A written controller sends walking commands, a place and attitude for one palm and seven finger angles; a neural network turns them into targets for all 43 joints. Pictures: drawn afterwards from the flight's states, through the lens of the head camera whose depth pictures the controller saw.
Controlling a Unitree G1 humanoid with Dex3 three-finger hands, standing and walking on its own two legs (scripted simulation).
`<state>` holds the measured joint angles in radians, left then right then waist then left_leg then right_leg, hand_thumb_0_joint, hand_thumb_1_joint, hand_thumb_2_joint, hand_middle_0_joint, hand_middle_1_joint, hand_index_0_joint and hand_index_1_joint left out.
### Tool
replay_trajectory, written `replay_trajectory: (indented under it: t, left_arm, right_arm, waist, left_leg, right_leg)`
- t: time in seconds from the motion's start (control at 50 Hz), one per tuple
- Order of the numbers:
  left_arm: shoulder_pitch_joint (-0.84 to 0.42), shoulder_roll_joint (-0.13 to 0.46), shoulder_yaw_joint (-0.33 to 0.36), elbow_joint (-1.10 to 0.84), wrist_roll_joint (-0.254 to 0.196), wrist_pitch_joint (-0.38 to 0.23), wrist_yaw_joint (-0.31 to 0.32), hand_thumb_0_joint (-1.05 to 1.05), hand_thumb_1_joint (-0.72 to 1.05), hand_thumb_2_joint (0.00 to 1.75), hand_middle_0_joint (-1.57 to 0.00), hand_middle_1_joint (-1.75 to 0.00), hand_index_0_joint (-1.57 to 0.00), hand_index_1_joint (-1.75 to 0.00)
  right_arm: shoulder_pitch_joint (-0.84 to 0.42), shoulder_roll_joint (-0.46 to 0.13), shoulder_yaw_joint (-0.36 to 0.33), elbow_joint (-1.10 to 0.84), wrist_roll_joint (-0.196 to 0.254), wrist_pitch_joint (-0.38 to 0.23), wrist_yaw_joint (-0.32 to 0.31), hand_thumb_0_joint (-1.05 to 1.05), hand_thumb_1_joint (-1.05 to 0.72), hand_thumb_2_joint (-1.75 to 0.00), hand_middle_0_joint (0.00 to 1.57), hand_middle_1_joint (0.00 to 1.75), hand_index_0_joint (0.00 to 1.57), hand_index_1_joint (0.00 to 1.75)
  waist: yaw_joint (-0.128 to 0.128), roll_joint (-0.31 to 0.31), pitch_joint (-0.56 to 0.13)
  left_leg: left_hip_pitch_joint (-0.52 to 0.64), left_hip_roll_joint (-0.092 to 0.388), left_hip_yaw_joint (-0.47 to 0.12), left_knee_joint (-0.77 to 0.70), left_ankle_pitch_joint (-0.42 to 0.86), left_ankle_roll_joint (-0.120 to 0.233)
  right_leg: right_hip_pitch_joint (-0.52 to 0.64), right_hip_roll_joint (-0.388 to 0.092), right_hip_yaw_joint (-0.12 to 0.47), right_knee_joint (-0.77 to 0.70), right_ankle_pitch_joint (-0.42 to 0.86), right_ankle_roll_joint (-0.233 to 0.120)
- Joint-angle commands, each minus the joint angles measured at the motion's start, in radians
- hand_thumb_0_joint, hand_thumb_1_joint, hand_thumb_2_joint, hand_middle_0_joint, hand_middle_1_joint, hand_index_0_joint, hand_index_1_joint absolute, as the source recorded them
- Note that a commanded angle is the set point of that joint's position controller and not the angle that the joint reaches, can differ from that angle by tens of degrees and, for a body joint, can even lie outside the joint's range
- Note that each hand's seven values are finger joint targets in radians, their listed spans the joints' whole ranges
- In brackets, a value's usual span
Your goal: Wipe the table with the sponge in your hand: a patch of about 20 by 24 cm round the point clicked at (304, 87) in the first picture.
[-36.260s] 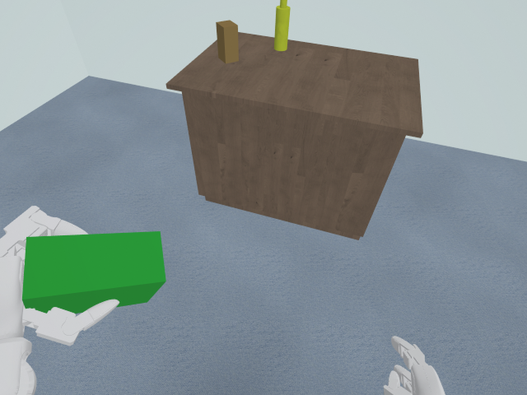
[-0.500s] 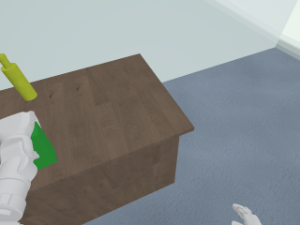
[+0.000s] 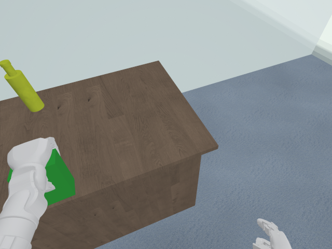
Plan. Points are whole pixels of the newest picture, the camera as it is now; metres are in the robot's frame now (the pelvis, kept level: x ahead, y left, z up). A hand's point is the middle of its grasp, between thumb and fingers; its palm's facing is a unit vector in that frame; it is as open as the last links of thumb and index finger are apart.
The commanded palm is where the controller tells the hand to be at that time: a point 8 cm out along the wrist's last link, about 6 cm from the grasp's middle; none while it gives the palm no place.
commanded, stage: lower the sponge onto the table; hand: left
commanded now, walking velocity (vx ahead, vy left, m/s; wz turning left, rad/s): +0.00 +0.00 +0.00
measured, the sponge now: (49, 184) +0.27 +0.35 -0.02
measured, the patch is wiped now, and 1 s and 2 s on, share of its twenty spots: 0.00 0.00 0.05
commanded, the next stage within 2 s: wipe forward along the first lane in 1.20 s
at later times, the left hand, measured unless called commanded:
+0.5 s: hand (49, 166) +0.29 +0.34 +0.04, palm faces -0.20 -0.06 -0.98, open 10.2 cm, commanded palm +0.28 +0.34 +0.12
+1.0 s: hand (49, 164) +0.30 +0.34 +0.04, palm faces -0.09 -0.03 -1.00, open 10.2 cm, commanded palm +0.28 +0.34 +0.10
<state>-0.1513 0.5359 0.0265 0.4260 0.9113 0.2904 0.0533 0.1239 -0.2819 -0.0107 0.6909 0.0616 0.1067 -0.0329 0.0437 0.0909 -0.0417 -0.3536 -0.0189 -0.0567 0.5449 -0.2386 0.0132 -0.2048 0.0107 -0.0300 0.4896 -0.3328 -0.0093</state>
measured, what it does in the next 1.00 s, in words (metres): stands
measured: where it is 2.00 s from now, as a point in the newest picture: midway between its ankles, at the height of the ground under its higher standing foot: outside the picture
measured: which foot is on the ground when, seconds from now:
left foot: down 0.00-1.00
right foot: down 0.00-1.00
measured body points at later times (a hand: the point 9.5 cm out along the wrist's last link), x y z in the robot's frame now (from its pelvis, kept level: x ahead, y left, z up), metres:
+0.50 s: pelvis +0.00 -0.01 +0.00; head +0.02 -0.03 +0.45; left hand +0.30 +0.34 +0.09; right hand +0.15 -0.27 -0.12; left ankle +0.03 +0.11 -0.73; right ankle -0.05 -0.12 -0.73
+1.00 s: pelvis -0.01 +0.01 +0.00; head +0.01 -0.01 +0.45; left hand +0.30 +0.34 +0.09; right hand +0.15 -0.25 -0.12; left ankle +0.03 +0.11 -0.73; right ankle -0.05 -0.12 -0.73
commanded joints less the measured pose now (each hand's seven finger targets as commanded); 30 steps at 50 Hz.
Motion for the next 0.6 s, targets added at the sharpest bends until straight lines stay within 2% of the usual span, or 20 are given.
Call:
replay_trajectory:
  t: [0.0,0.02,0.04,0.08,0.12,0.18,0.22,0.24,0.26,0.28,0.3,0.32,0.34,0.36,0.38,0.42,0.44,0.52,0.54,0.58]
  left_arm:
    - [-0.411,0.346,0.120,-0.343,0.057,-0.144,0.034,0.00,0.10,1.30,-1.20,-1.60,-1.20,-1.60]
    - [-0.457,0.377,0.148,-0.375,0.067,-0.170,0.046,0.00,0.10,1.30,-1.20,-1.60,-1.20,-1.60]
    - [-0.460,0.337,0.122,-0.353,0.074,-0.183,0.064,0.00,0.10,1.30,-1.20,-1.60,-1.20,-1.60]
    - [-0.441,0.359,0.165,-0.307,0.089,-0.189,0.099,0.00,0.10,1.30,-1.20,-1.60,-1.20,-1.60]
    - [-0.426,0.423,0.243,-0.260,0.083,-0.171,0.123,0.00,0.10,1.30,-1.20,-1.60,-1.20,-1.60]
    - [-0.341,0.350,0.207,-0.185,0.047,-0.114,0.139,0.00,0.10,1.30,-1.20,-1.60,-1.20,-1.60]
    - [-0.280,0.359,0.214,-0.093,0.027,-0.063,0.122,0.00,0.10,1.30,-1.20,-1.60,-1.20,-1.60]
    - [-0.280,0.297,0.141,-0.076,0.018,-0.046,0.104,0.00,0.10,1.30,-1.20,-1.60,-1.20,-1.60]
    - [-0.277,0.315,0.141,-0.050,0.022,-0.027,0.086,0.00,0.10,1.30,-1.20,-1.60,-1.20,-1.60]
    - [-0.289,0.276,0.088,-0.049,0.019,-0.016,0.062,0.00,0.10,1.30,-1.20,-1.60,-1.20,-1.60]
    - [-0.297,0.306,0.097,-0.043,0.027,-0.009,0.041,0.00,0.10,1.30,-1.20,-1.60,-1.20,-1.60]
    - [-0.333,0.314,0.093,-0.071,0.029,-0.018,0.019,0.00,0.10,1.30,-1.20,-1.60,-1.20,-1.60]
    - [-0.351,0.275,0.052,-0.102,0.025,-0.039,0.005,0.00,0.10,1.30,-1.20,-1.60,-1.20,-1.60]
    - [-0.360,0.318,0.087,-0.104,0.032,-0.062,-0.004,0.00,0.10,1.30,-1.20,-1.60,-1.20,-1.60]
    - [-0.372,0.313,0.081,-0.127,0.036,-0.095,-0.011,0.00,0.10,1.30,-1.20,-1.60,-1.20,-1.60]
    - [-0.419,0.406,0.164,-0.198,0.049,-0.172,-0.005,0.00,0.10,1.30,-1.20,-1.60,-1.20,-1.60]
    - [-0.389,0.378,0.158,-0.196,0.054,-0.203,0.011,0.00,0.10,1.30,-1.20,-1.60,-1.20,-1.60]
    - [-0.390,0.456,0.270,-0.243,0.087,-0.272,0.101,0.00,0.10,1.30,-1.20,-1.60,-1.20,-1.60]
    - [-0.368,0.393,0.235,-0.226,0.081,-0.266,0.124,0.00,0.10,1.30,-1.20,-1.60,-1.20,-1.60]
    - [-0.315,0.360,0.239,-0.180,0.065,-0.233,0.159,0.00,0.10,1.30,-1.20,-1.60,-1.20,-1.60]
  right_arm:
    - [-0.106,-0.122,-0.048,-0.142,-0.010,-0.060,-0.033,0.00,-0.90,-0.90,0.20,0.30,0.20,0.30]
    - [-0.108,-0.119,-0.043,-0.141,-0.012,-0.064,-0.037,0.00,-0.90,-0.90,0.20,0.30,0.20,0.30]
    - [-0.094,-0.113,-0.047,-0.130,-0.014,-0.070,-0.039,0.00,-0.90,-0.90,0.20,0.30,0.20,0.30]
    - [-0.074,-0.117,-0.055,-0.113,-0.016,-0.070,-0.034,0.00,-0.90,-0.90,0.20,0.30,0.20,0.30]
    - [-0.084,-0.121,-0.053,-0.105,-0.015,-0.062,-0.031,0.00,-0.90,-0.90,0.20,0.30,0.20,0.30]
    - [-0.095,-0.120,-0.057,-0.113,-0.011,-0.053,-0.019,0.00,-0.90,-0.90,0.20,0.30,0.20,0.30]
    - [-0.116,-0.130,-0.048,-0.112,-0.004,-0.038,-0.013,0.00,-0.90,-0.90,0.20,0.30,0.20,0.30]
    - [-0.110,-0.128,-0.046,-0.119,0.000,-0.034,-0.012,0.00,-0.90,-0.90,0.20,0.30,0.20,0.30]
    - [-0.114,-0.137,-0.044,-0.118,0.005,-0.029,-0.010,0.00,-0.90,-0.90,0.20,0.30,0.20,0.30]
    - [-0.117,-0.138,-0.042,-0.129,0.008,-0.027,-0.011,0.00,-0.90,-0.90,0.20,0.30,0.20,0.30]
    - [-0.117,-0.146,-0.040,-0.128,0.012,-0.024,-0.011,0.00,-0.90,-0.90,0.20,0.30,0.20,0.30]
    - [-0.128,-0.149,-0.035,-0.138,0.012,-0.023,-0.013,0.00,-0.90,-0.90,0.20,0.30,0.20,0.30]
    - [-0.108,-0.142,-0.042,-0.144,0.011,-0.028,-0.018,0.00,-0.90,-0.90,0.20,0.30,0.20,0.30]
    - [-0.096,-0.147,-0.045,-0.138,0.009,-0.030,-0.018,0.00,-0.90,-0.90,0.20,0.30,0.20,0.30]
    - [-0.089,-0.145,-0.048,-0.139,0.004,-0.034,-0.022,0.00,-0.90,-0.90,0.20,0.30,0.20,0.30]
    - [-0.081,-0.143,-0.048,-0.136,-0.004,-0.040,-0.029,0.00,-0.90,-0.90,0.20,0.30,0.20,0.30]
    - [-0.062,-0.133,-0.056,-0.131,-0.009,-0.046,-0.030,0.00,-0.90,-0.90,0.20,0.30,0.20,0.30]
    - [-0.050,-0.132,-0.066,-0.112,-0.018,-0.051,-0.029,0.00,-0.90,-0.90,0.20,0.30,0.20,0.30]
    - [-0.040,-0.124,-0.072,-0.110,-0.016,-0.055,-0.024,0.00,-0.90,-0.90,0.20,0.30,0.20,0.30]
    - [-0.038,-0.131,-0.083,-0.101,-0.015,-0.058,-0.012,0.00,-0.90,-0.90,0.20,0.30,0.20,0.30]
  waist:
    - [-0.032,0.009,-0.249]
    - [-0.026,0.036,-0.240]
    - [-0.035,0.072,-0.223]
    - [-0.018,0.103,-0.225]
    - [0.010,0.084,-0.249]
    - [0.018,0.005,-0.276]
    - [0.030,-0.030,-0.253]
    - [0.008,-0.060,-0.233]
    - [0.008,-0.077,-0.219]
    - [-0.006,-0.092,-0.209]
    - [-0.007,-0.098,-0.206]
    - [-0.012,-0.081,-0.210]
    - [-0.031,-0.078,-0.216]
    - [-0.029,-0.079,-0.217]
    - [-0.035,-0.077,-0.223]
    - [-0.021,-0.031,-0.250]
    - [-0.023,-0.022,-0.258]
    - [0.007,0.077,-0.276]
    - [-0.002,0.095,-0.270]
    - [0.005,0.059,-0.271]
  left_leg:
    - [0.254,-0.033,0.010,-0.017,0.268,0.065]
    - [0.260,-0.030,0.003,-0.021,0.269,0.062]
    - [0.268,-0.027,0.004,-0.023,0.267,0.059]
    - [0.260,-0.024,0.001,-0.025,0.275,0.049]
    - [0.233,-0.025,0.009,-0.029,0.277,0.041]
    - [0.190,-0.027,0.025,-0.028,0.287,0.035]
    - [0.149,-0.031,0.031,-0.039,0.263,0.031]
    - [0.134,-0.032,0.039,-0.041,0.239,0.034]
    - [0.128,-0.031,0.038,-0.043,0.226,0.036]
    - [0.123,-0.034,0.043,-0.044,0.217,0.041]
    - [0.126,-0.035,0.038,-0.042,0.216,0.044]
    - [0.132,-0.037,0.035,-0.041,0.221,0.047]
    - [0.154,-0.038,0.039,-0.036,0.224,0.054]
    - [0.163,-0.038,0.032,-0.030,0.222,0.056]
    - [0.169,-0.040,0.037,-0.021,0.228,0.061]
    - [0.185,-0.037,0.026,-0.018,0.248,0.064]
    - [0.198,-0.039,0.032,-0.012,0.263,0.067]
    - [0.197,-0.027,0.022,-0.005,0.300,0.054]
    - [0.200,-0.025,0.021,-0.003,0.301,0.050]
    - [0.186,-0.017,0.021,0.005,0.297,0.044]
  right_leg:
    - [-0.036,0.044,-0.004,-0.062,0.339,-0.035]
    - [-0.054,0.049,-0.002,-0.061,0.314,-0.042]
    - [-0.076,0.048,-0.009,-0.050,0.293,-0.044]
    - [-0.084,0.051,-0.017,-0.044,0.278,-0.054]
    - [-0.048,0.053,-0.009,-0.044,0.292,-0.060]
    - [0.011,0.043,-0.012,-0.036,0.346,-0.049]
    - [0.035,0.040,-0.001,-0.051,0.354,-0.045]
    - [0.034,0.037,-0.005,-0.053,0.351,-0.036]
    - [0.028,0.035,-0.003,-0.061,0.347,-0.033]
    - [0.030,0.032,-0.001,-0.068,0.356,-0.028]
    - [0.026,0.032,0.000,-0.072,0.360,-0.028]
    - [0.026,0.034,0.007,-0.074,0.366,-0.031]
    - [0.023,0.033,0.003,-0.072,0.374,-0.027]
    - [0.010,0.034,0.002,-0.076,0.367,-0.028]
    - [0.009,0.035,0.009,-0.075,0.383,-0.027]
    - [0.007,0.039,0.017,-0.071,0.381,-0.036]
    - [0.005,0.040,0.013,-0.058,0.385,-0.034]
    - [-0.039,0.050,0.006,-0.029,0.352,-0.052]
    - [-0.056,0.050,-0.005,-0.017,0.336,-0.051]
    - [-0.074,0.052,-0.013,-0.011,0.329,-0.051]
